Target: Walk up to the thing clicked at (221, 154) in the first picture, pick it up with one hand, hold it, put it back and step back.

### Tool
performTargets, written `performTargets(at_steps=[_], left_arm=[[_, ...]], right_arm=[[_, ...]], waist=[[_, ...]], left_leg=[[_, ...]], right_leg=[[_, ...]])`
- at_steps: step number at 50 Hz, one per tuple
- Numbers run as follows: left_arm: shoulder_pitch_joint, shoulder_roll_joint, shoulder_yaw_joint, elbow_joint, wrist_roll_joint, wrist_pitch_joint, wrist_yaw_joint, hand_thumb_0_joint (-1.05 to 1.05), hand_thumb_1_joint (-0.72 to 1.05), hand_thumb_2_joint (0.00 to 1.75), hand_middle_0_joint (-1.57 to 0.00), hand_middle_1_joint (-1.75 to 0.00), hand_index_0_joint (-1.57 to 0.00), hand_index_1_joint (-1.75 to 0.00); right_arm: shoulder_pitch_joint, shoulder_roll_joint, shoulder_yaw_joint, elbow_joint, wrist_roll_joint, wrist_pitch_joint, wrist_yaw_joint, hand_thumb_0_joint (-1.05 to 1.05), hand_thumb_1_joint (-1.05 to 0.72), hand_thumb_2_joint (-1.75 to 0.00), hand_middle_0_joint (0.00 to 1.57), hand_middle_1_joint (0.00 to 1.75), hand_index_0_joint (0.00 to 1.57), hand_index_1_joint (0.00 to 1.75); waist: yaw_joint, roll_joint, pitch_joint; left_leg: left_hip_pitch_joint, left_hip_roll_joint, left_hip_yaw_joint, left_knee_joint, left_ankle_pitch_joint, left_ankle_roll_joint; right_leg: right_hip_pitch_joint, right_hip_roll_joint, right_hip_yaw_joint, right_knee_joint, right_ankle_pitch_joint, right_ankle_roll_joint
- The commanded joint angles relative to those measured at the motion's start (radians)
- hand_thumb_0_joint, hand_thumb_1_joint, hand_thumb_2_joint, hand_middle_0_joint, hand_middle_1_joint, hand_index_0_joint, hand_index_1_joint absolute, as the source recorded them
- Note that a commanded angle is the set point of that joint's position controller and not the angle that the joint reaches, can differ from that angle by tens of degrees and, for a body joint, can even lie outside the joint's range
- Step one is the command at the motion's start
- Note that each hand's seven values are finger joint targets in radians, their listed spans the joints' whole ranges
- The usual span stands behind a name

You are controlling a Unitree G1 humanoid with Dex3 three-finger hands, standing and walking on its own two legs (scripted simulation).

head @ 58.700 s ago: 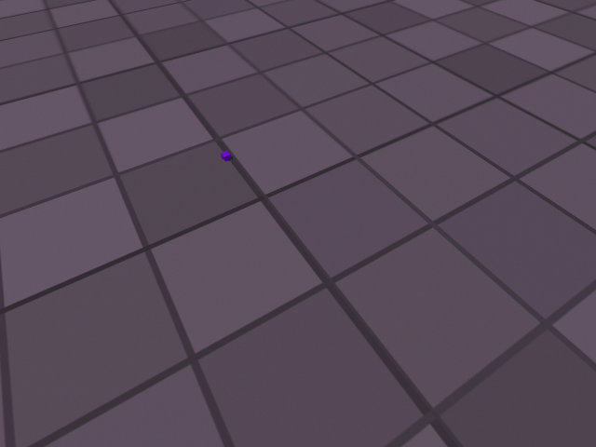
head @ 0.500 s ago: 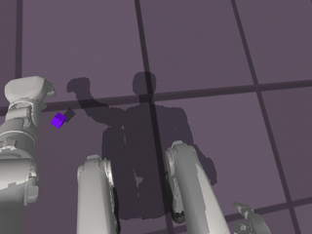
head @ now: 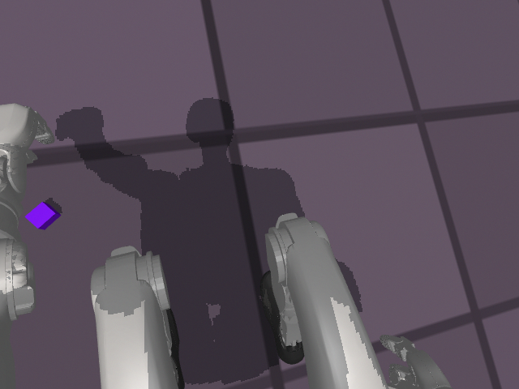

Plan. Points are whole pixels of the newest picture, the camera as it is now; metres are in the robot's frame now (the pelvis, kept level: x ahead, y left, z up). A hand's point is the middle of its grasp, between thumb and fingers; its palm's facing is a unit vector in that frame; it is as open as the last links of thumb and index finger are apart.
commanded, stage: crouch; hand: left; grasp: from above
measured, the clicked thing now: (43, 215) +0.42 +0.34 -0.36
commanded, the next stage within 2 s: lower in 0.52 s
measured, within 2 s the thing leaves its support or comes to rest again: neither
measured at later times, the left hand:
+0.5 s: hand (24, 158) +0.49 +0.30 -0.20, palm faces -0.45 -0.06 -0.89, open 4.7 cm
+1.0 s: hand (38, 166) +0.49 +0.30 -0.24, palm faces -0.47 -0.08 -0.88, open 4.1 cm
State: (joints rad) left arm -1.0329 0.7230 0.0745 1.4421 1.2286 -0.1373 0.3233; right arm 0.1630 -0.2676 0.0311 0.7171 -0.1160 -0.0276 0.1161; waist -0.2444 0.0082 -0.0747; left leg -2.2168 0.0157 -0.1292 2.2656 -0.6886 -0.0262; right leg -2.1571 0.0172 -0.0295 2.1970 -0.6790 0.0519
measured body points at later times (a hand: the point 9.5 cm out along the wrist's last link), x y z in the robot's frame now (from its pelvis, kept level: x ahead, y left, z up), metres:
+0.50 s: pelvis +0.00 +0.00 -0.04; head +0.25 +0.07 +0.33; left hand +0.51 +0.30 -0.15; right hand +0.03 -0.27 -0.14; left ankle +0.08 +0.13 -0.34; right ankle +0.10 -0.13 -0.34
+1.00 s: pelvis +0.00 +0.00 -0.05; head +0.27 +0.08 +0.30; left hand +0.51 +0.30 -0.19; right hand +0.03 -0.27 -0.14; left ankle +0.08 +0.13 -0.34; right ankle +0.10 -0.13 -0.34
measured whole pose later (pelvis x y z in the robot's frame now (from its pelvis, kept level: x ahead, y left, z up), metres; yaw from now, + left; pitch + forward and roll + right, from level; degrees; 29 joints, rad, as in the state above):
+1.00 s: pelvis +0.00 +0.00 -0.05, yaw -4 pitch +34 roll -10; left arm -1.08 0.90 0.11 1.57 1.28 -0.21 0.39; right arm 0.14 -0.29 0.16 0.69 -0.17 -0.04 0.14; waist -0.31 -0.05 0.04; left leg -2.35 0.00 -0.20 2.46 -0.71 -0.03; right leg -2.27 0.03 -0.07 2.35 -0.68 0.06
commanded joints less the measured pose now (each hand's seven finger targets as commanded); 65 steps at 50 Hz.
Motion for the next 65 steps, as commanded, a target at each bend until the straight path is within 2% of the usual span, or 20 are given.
performTargets(at_steps=[1,2,3,4,8,11,19,22,25,28,31,36,41,43,46,48,52,53,57,65], left_arm=[[-0.387,0.295,0.039,-0.133,0.008,-0.009,0.051,0.00,0.73,0.00,-1.07,-0.10,-1.13,-0.04],[-0.399,0.327,0.048,-0.131,0.009,-0.011,0.054,0.00,0.75,0.00,-1.08,-0.11,-1.14,-0.04],[-0.343,0.301,0.038,-0.063,0.017,-0.006,0.052,0.00,0.75,0.00,-1.09,-0.09,-1.15,-0.03],[-0.389,0.312,0.039,-0.101,0.013,-0.011,0.055,0.00,0.76,0.00,-1.09,-0.10,-1.15,-0.03],[-0.394,0.331,0.038,-0.066,0.011,-0.008,0.062,0.00,0.75,0.00,-1.09,-0.09,-1.15,-0.03],[-0.392,0.330,0.031,-0.048,0.009,-0.007,0.057,0.00,0.77,0.00,-1.10,-0.08,-1.16,-0.02],[-0.400,0.359,0.033,-0.063,0.014,-0.012,0.058,0.00,0.78,0.00,-1.12,-0.07,-1.18,-0.02],[-0.385,0.339,0.027,-0.055,0.012,-0.011,0.056,0.00,0.80,0.00,-1.13,-0.07,-1.19,-0.01],[-0.375,0.376,0.044,-0.070,0.018,-0.011,0.056,0.00,0.81,0.00,-1.14,-0.07,-1.20,-0.01],[-0.376,0.370,0.042,-0.080,0.019,-0.014,0.055,0.00,0.83,0.00,-1.16,-0.08,-1.22,-0.02],[-0.371,0.387,0.049,-0.094,0.014,-0.016,0.057,0.00,0.85,0.00,-1.18,-0.07,-1.24,-0.01],[-0.344,0.370,0.030,-0.039,0.017,-0.028,0.047,0.00,0.80,0.00,-1.16,-0.05,-1.21,0.00],[-0.344,0.398,0.046,-0.031,0.025,-0.053,0.068,0.00,0.84,0.00,-1.19,-0.08,-1.24,-0.03],[-0.380,0.424,0.061,-0.055,0.029,-0.066,0.084,0.00,0.87,0.00,-1.20,-0.08,-1.25,-0.02],[-0.372,0.409,0.052,-0.027,0.042,-0.071,0.107,0.00,0.87,0.00,-1.20,-0.10,-1.25,-0.04],[-0.377,0.447,0.073,-0.021,0.054,-0.074,0.127,0.00,0.87,0.00,-1.19,-0.09,-1.24,-0.03],[-0.367,0.429,0.062,0.011,0.059,-0.063,0.146,0.00,0.89,0.00,-1.18,-0.05,-1.24,0.00],[-0.381,0.446,0.071,0.011,0.062,-0.064,0.156,0.00,0.87,0.00,-1.18,-0.04,-1.23,0.00],[-0.358,0.448,0.069,0.068,0.052,-0.048,0.175,0.00,0.87,0.00,-1.18,-0.04,-1.23,0.00],[-0.344,0.483,0.072,0.083,0.043,-0.041,0.186,0.00,0.88,0.00,-1.18,-0.05,-1.24,0.00]], right_arm=[[0.217,-0.238,-0.059,-0.015,-0.010,-0.001,-0.008,0.00,-0.89,-0.90,0.20,0.30,0.20,0.30],[0.212,-0.241,-0.054,-0.016,-0.007,-0.001,-0.009,0.00,-0.90,-0.90,0.20,0.30,0.20,0.30],[0.215,-0.243,-0.051,-0.016,-0.011,-0.001,-0.007,0.00,-0.90,-0.90,0.20,0.30,0.20,0.30],[0.210,-0.242,-0.046,-0.016,-0.012,-0.002,-0.006,0.00,-0.89,-0.90,0.20,0.30,0.20,0.30],[0.205,-0.247,-0.032,-0.016,-0.017,-0.003,-0.008,0.00,-0.89,-0.90,0.20,0.30,0.20,0.30],[0.210,-0.253,-0.022,-0.011,-0.019,-0.005,-0.009,0.00,-0.90,-0.90,0.20,0.30,0.20,0.30],[0.217,-0.267,-0.005,-0.011,-0.017,-0.003,-0.006,0.00,-0.90,-0.90,0.20,0.30,0.20,0.30],[0.228,-0.267,0.003,-0.011,-0.024,-0.006,-0.002,0.00,-0.90,-0.90,0.20,0.30,0.20,0.30],[0.226,-0.273,0.003,-0.015,-0.023,-0.004,0.002,0.00,-0.90,-0.90,0.20,0.30,0.20,0.30],[0.231,-0.271,0.007,-0.015,-0.027,-0.002,0.008,0.00,-0.91,-0.90,0.20,0.30,0.20,0.30],[0.221,-0.272,0.008,-0.017,-0.027,0.000,0.010,0.00,-0.91,-0.90,0.20,0.30,0.20,0.30],[0.215,-0.282,0.013,-0.020,-0.031,0.002,0.013,0.00,-0.91,-0.90,0.20,0.30,0.20,0.30],[0.214,-0.283,0.028,-0.027,-0.041,-0.002,0.017,0.00,-0.91,-0.90,0.20,0.30,0.20,0.30],[0.215,-0.292,0.033,-0.028,-0.047,-0.003,0.017,0.00,-0.91,-0.90,0.20,0.30,0.20,0.30],[0.213,-0.292,0.037,-0.026,-0.052,-0.010,0.017,0.00,-0.91,-0.90,0.20,0.30,0.20,0.30],[0.214,-0.301,0.044,-0.024,-0.057,-0.012,0.018,0.00,-0.91,-0.90,0.20,0.30,0.20,0.30],[0.210,-0.303,0.049,-0.024,-0.063,-0.025,0.022,0.00,-0.89,-0.89,0.20,0.30,0.20,0.30],[0.207,-0.309,0.052,-0.023,-0.067,-0.026,0.020,0.00,-0.89,-0.89,0.20,0.30,0.20,0.30],[0.208,-0.313,0.067,-0.026,-0.072,-0.040,0.026,0.00,-0.89,-0.89,0.20,0.30,0.20,0.30],[0.197,-0.338,0.088,-0.032,-0.081,-0.063,0.033,0.00,-0.90,-0.89,0.20,0.30,0.20,0.30]], waist=[[-0.027,0.269,-0.697],[-0.020,0.276,-0.698],[-0.028,0.259,-0.664],[-0.030,0.276,-0.671],[-0.037,0.273,-0.669],[-0.047,0.281,-0.629],[-0.045,0.319,-0.634],[-0.064,0.302,-0.620],[-0.047,0.334,-0.631],[-0.060,0.332,-0.642],[-0.047,0.334,-0.653],[-0.074,0.280,-0.582],[-0.066,0.300,-0.590],[-0.077,0.326,-0.605],[-0.086,0.343,-0.594],[-0.086,0.352,-0.606],[-0.099,0.384,-0.564],[-0.099,0.382,-0.569],[-0.111,0.329,-0.534],[-0.124,0.359,-0.534]], left_leg=[[0.474,-0.009,0.096,-0.199,0.187,0.051],[0.459,-0.012,0.096,-0.199,0.169,0.052],[0.453,-0.011,0.090,-0.197,0.156,0.049],[0.445,-0.011,0.090,-0.195,0.144,0.049],[0.417,-0.011,0.086,-0.174,0.121,0.050],[0.397,-0.010,0.080,-0.159,0.121,0.051],[0.410,-0.008,0.067,-0.135,0.160,0.044],[0.401,-0.008,0.070,-0.112,0.182,0.047],[0.424,-0.008,0.067,-0.113,0.202,0.042],[0.411,-0.009,0.071,-0.099,0.214,0.044],[0.406,-0.007,0.073,-0.091,0.216,0.046],[0.358,-0.007,0.060,-0.073,0.187,0.050],[0.367,-0.009,0.055,-0.070,0.192,0.046],[0.375,-0.008,0.056,-0.059,0.204,0.045],[0.412,-0.005,0.049,-0.048,0.219,0.041],[0.399,-0.006,0.048,-0.040,0.231,0.043],[0.422,-0.002,0.045,-0.041,0.224,0.038],[0.402,-0.002,0.044,-0.036,0.218,0.040],[0.344,0.000,0.045,-0.017,0.192,0.051],[0.375,0.004,0.026,-0.011,0.232,0.040]], right_leg=[[0.344,0.026,-0.101,-0.205,0.218,-0.081],[0.340,0.027,-0.103,-0.200,0.198,-0.083],[0.324,0.026,-0.110,-0.190,0.185,-0.083],[0.313,0.029,-0.113,-0.183,0.174,-0.085],[0.302,0.036,-0.121,-0.167,0.156,-0.086],[0.276,0.033,-0.125,-0.155,0.162,-0.084],[0.251,0.036,-0.140,-0.114,0.204,-0.087],[0.264,0.035,-0.142,-0.112,0.227,-0.081],[0.258,0.034,-0.144,-0.097,0.239,-0.083],[0.286,0.036,-0.145,-0.095,0.257,-0.080],[0.293,0.039,-0.141,-0.095,0.260,-0.078],[0.258,0.040,-0.152,-0.092,0.233,-0.078],[0.272,0.042,-0.160,-0.076,0.235,-0.077],[0.272,0.042,-0.162,-0.073,0.250,-0.075],[0.244,0.043,-0.167,-0.060,0.263,-0.076],[0.259,0.045,-0.170,-0.056,0.278,-0.074],[0.218,0.046,-0.175,-0.045,0.267,-0.079],[0.221,0.046,-0.178,-0.047,0.266,-0.078],[0.250,0.051,-0.177,-0.053,0.256,-0.070],[0.260,0.055,-0.195,-0.035,0.281,-0.077]])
